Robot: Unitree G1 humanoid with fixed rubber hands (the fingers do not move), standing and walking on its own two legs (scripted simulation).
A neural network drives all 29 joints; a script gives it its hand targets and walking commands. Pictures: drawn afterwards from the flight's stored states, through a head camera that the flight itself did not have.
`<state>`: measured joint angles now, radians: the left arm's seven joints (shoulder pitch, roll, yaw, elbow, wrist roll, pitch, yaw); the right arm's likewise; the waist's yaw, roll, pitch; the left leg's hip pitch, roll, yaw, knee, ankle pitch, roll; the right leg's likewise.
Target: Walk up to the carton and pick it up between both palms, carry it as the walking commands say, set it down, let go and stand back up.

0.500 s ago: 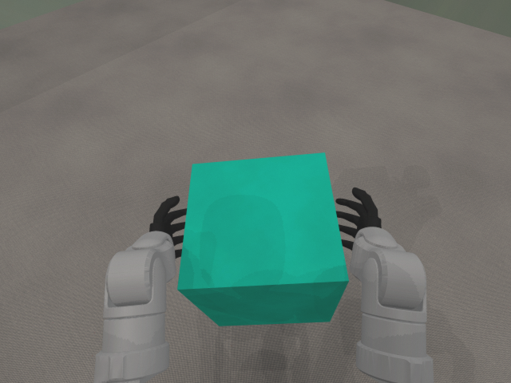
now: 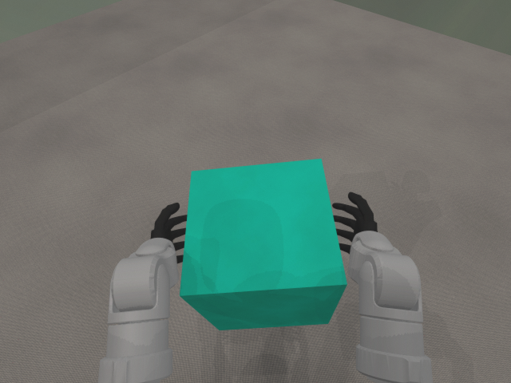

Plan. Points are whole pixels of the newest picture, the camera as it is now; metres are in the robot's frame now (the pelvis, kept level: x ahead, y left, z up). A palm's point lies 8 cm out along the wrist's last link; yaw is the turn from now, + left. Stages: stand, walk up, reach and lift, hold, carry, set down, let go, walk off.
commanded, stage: carry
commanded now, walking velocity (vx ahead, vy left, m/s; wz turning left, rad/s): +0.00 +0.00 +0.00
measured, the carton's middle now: (265, 253) +0.34 -0.02 -0.03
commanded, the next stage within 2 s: none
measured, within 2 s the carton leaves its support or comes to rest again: neither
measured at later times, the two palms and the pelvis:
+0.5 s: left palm (182, 137) +0.54 +0.13 +0.08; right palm (340, 129) +0.53 -0.16 +0.09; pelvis +0.22 +0.00 +0.00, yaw -2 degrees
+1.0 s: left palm (235, 63) +0.79 +0.03 +0.08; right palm (362, 70) +0.73 -0.26 +0.09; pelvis +0.47 -0.06 +0.00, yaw -12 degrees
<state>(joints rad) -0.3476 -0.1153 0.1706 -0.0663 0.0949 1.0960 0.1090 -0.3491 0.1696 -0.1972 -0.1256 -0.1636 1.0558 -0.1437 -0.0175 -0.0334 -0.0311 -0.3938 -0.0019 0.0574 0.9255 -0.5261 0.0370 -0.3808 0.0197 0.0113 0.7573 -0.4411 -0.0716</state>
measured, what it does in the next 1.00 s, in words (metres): walks ahead: left foot, then right foot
